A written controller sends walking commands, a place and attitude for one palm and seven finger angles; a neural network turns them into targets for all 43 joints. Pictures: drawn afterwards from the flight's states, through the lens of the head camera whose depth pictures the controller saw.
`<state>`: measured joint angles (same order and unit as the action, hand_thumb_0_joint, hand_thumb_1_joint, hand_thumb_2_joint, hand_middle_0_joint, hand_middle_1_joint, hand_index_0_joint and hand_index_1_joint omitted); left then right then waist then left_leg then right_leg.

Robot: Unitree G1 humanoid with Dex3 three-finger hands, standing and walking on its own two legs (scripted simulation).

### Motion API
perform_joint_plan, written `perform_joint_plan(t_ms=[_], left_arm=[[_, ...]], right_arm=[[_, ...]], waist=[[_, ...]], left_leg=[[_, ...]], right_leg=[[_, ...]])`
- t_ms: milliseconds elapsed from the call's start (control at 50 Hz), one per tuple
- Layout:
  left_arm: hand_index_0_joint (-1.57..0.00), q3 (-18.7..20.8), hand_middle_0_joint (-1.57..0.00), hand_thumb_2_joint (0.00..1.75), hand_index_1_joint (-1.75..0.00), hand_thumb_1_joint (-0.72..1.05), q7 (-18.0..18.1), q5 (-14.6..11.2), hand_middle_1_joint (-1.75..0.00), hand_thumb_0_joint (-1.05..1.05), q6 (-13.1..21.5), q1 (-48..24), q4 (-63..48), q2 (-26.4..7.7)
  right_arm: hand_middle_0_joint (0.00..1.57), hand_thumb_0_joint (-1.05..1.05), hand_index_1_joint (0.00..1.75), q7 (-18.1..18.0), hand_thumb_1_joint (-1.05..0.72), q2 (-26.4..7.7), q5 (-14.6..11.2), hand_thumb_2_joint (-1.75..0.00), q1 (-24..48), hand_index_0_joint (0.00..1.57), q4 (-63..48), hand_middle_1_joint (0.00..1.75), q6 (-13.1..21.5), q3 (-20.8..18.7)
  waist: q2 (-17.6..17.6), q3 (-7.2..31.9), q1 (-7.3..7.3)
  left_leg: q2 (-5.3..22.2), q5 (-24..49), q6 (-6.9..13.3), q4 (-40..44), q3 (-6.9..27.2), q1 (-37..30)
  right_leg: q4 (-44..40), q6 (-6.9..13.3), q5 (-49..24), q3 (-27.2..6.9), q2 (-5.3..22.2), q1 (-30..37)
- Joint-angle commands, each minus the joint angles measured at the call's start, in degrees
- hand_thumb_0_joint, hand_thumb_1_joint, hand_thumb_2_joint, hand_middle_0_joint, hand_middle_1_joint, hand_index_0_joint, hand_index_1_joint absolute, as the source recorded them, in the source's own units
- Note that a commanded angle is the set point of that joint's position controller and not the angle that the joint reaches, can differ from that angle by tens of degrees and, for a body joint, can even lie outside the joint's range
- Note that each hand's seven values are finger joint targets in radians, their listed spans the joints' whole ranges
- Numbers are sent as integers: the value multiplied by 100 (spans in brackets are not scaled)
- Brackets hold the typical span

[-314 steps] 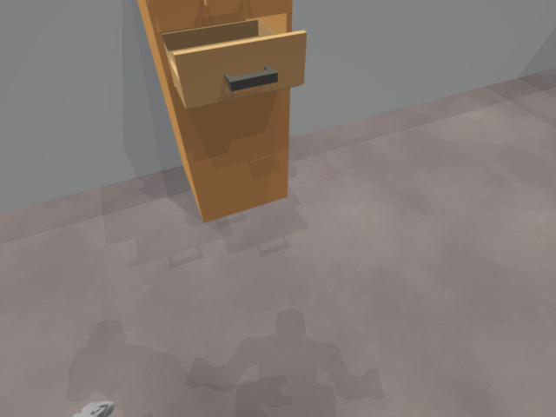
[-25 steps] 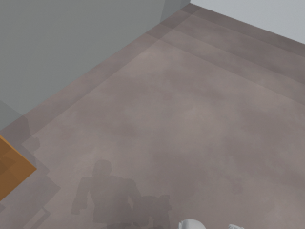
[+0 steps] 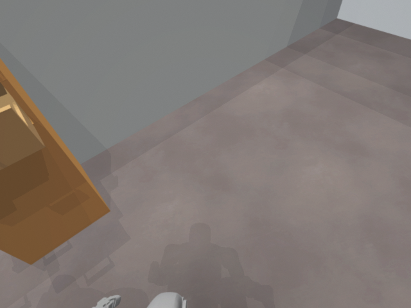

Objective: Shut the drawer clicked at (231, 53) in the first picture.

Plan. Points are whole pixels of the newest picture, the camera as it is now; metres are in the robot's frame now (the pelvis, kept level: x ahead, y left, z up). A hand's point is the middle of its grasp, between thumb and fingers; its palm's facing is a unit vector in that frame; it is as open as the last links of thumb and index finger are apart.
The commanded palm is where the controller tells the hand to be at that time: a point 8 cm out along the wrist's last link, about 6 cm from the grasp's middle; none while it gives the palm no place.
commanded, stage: turn to face it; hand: left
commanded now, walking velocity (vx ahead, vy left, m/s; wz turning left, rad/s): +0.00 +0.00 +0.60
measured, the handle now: out of the picture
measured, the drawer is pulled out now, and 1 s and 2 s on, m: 0.16 0.16 0.16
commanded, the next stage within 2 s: take the last steps up to it in 1.02 s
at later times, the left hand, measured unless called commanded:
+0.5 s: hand out of the picture -0.02 +0.30 -0.18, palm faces +0.34 -0.91 -0.24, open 7.4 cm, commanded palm none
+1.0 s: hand out of the picture +0.00 +0.24 -0.14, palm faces +0.51 -0.81 -0.30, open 7.4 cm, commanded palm none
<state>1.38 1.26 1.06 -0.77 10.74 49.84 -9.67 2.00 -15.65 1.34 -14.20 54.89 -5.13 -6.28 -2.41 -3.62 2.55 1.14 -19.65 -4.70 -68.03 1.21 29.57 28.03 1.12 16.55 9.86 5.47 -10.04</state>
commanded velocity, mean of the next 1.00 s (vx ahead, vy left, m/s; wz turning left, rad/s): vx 0.00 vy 0.00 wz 0.50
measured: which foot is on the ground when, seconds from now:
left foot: up 0.00-0.26, down 0.28-0.86, up 0.88-1.00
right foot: down 0.00-0.28, up 0.30-0.84, down 0.86-1.00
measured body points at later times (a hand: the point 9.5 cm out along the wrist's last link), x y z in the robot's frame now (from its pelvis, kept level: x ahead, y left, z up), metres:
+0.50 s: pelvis -0.01 +0.07 +0.00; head +0.02 +0.12 +0.45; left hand -0.04 +0.35 -0.16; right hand +0.17 -0.14 -0.12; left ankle -0.03 +0.15 -0.74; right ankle +0.01 -0.10 -0.65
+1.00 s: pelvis +0.00 +0.02 +0.00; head +0.03 -0.01 +0.44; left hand -0.03 +0.28 -0.12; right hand +0.16 -0.19 -0.17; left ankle -0.08 +0.13 -0.66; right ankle +0.05 -0.07 -0.74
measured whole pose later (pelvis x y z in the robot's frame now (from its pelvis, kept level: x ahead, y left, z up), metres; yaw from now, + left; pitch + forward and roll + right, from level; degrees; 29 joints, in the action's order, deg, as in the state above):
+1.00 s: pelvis +0.00 +0.02 +0.00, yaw +32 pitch -1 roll +2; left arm 1.5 1.6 1.0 -1.1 9.8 50.8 -9.8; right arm 0.9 -14.6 1.3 -15.8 55.6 -4.6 -5.5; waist -3.5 -2.5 2.6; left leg -2.7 -23.9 -2.4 -63.0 3.3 27.0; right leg 29.1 1.4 16.6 5.0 2.7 -11.4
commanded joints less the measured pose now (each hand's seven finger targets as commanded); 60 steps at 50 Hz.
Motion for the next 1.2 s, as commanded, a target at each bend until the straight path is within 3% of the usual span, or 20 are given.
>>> perform_joint_plan(t_ms=[0,160,220,240,260,280,360,420,580,680,740,780,800,820,840,860,900,960,1100,1180], left_arm=[[-20,345,-20,90,-30,90,71,3,-30,0,134,265,-319,-1188],[-20,473,-20,90,-30,90,49,76,-30,0,48,582,-104,-1521],[-20,506,-20,90,-30,90,24,9,-30,0,1,523,-46,-1496],[-20,483,-20,90,-30,90,1,-38,-30,0,-28,544,-134,-1308],[-20,362,-20,90,-30,90,-46,-59,-30,0,-43,252,-435,-895],[-20,346,-20,90,-30,90,-4,-4,-30,0,-113,3,-476,-1034],[-20,409,-20,90,-30,90,-44,-9,-30,0,-129,-29,-165,-1060],[-20,410,-20,90,-30,90,-68,-10,-30,0,-120,147,-77,-1056],[-20,383,-20,90,-30,90,5,-35,-30,0,-125,-419,-324,-1038],[-20,324,-20,90,-30,90,25,-72,-30,0,-82,-721,-489,-897],[-20,296,-20,90,-30,90,51,-110,-30,0,-47,-432,-439,-860],[-20,310,-20,90,-30,90,67,-117,-30,0,13,-77,-344,-892],[-20,334,-20,90,-30,90,80,-100,-30,0,78,136,-301,-1044],[-20,409,-20,90,-30,90,123,-36,-30,0,134,286,-258,-1425],[-20,467,-20,90,-30,90,125,14,-30,0,130,354,-288,-1765],[-20,426,-20,90,-30,90,119,-9,-30,0,91,312,-345,-1713],[-20,382,-20,90,-30,90,142,-33,-30,0,87,-324,-408,-1293],[-20,292,-20,90,-30,90,85,-21,-30,0,141,-316,-360,-1043],[-20,365,-20,90,-30,90,67,56,-30,0,133,529,75,-1253],[-20,396,-20,90,-30,90,18,82,-30,0,177,867,363,-1324]], right_arm=[[20,0,30,-14,-90,-316,-23,-90,458,20,-499,30,111,-7],[20,0,30,-13,-90,-169,-81,-90,955,20,-688,30,254,150],[20,0,30,-35,-90,-370,-60,-90,412,20,-610,30,352,111],[20,0,30,-54,-90,-877,-38,-90,-50,20,-522,30,424,-11],[20,0,30,-118,-90,-1534,-53,-90,-435,20,-477,30,442,-176],[20,0,30,-152,-90,-1542,-81,-90,-674,20,-323,30,390,-163],[20,0,30,-277,-90,-922,-41,-90,342,20,-603,30,436,41],[20,0,30,-272,-90,-879,-61,-90,368,20,-650,30,480,66],[20,0,30,-267,-90,-881,-27,-90,8,20,-575,30,443,11],[20,0,30,-282,-90,-843,11,-90,-154,20,-525,30,410,-19],[20,0,30,-281,-90,-819,13,-90,5,20,-556,30,379,-17],[20,0,30,-268,-90,-766,-22,-90,97,20,-564,30,371,-15],[20,0,30,-245,-90,-639,-71,-90,114,20,-565,30,379,4],[20,0,30,-211,-90,-281,-128,-90,-44,20,-579,30,398,52],[20,0,30,-226,-90,-162,-97,-90,-24,20,-719,30,384,67],[20,0,30,-234,-90,-388,-43,-90,6,20,-686,30,326,-6],[20,0,30,-176,-90,-318,-16,-90,-145,20,-436,30,198,-13],[20,0,30,-106,-90,-222,-9,-90,-186,20,-284,30,172,40],[20,0,30,-126,-90,-55,-54,-90,455,20,-319,30,190,160],[20,0,30,-107,-90,46,-42,-90,531,20,-314,30,350,260]], waist=[[1228,57,-319],[1562,459,-556],[1105,835,-238],[-113,1183,36],[-1878,1150,266],[-1154,1298,310],[-807,480,-110],[-561,602,-214],[-538,500,-64],[-571,601,15],[-624,714,-115],[-477,839,-298],[-137,923,-400],[995,1105,-431],[1898,890,-462],[1178,788,-432],[1164,344,-110],[1125,-1,-64],[1303,53,-448],[1434,402,-581]], left_leg=[[202,-74,-80,244,-164,382],[142,-592,103,2382,-719,-539],[73,649,233,4132,-779,-1774],[736,1906,527,4661,185,-2965],[2212,4597,1229,4712,2070,-3540],[2438,5097,1618,4490,1810,-3451],[1368,4218,1288,4621,962,-2474],[1117,4072,1203,4710,828,-2507],[1129,3254,1457,4820,1747,-2531],[1073,3449,1541,4623,2176,-2457],[958,3600,1478,4434,2299,-2036],[725,3208,1241,4147,2201,-1627],[485,2563,986,3841,2030,-1198],[-34,836,592,3026,1367,-233],[-653,-1414,251,1810,392,386],[-396,-1511,289,827,555,142],[-173,-845,257,124,508,112],[-45,-176,155,-90,195,3],[-5,-614,86,1496,-192,-401],[-37,-668,223,2593,-432,-865]], right_leg=[[-1068,385,-1725,-698,1394,359],[-427,506,-2666,-311,1718,670],[618,60,-2429,124,1539,310],[1853,-311,-1323,310,1132,-703],[3075,-779,2182,147,299,-2396],[3644,-672,2189,-536,328,-2435],[4121,-736,816,-882,283,-2385],[3943,-794,449,-876,153,-2173],[3092,-855,562,-1075,-8,-2177],[2151,-746,884,-1085,-249,-1739],[1259,-636,742,-1024,-445,-906],[176,-597,-103,-963,-475,-87],[-631,-570,-704,-1114,-267,611],[-1071,-258,-1025,-2120,864,1561],[-1123,474,-1870,-3232,2187,1283],[-1124,832,-1777,-2976,2283,485],[-1272,656,-1175,-2318,1610,-80],[-1174,481,-1390,-1353,1118,-358],[-1019,616,-2039,-1192,1230,155],[-1101,624,-1049,-1373,1303,468]])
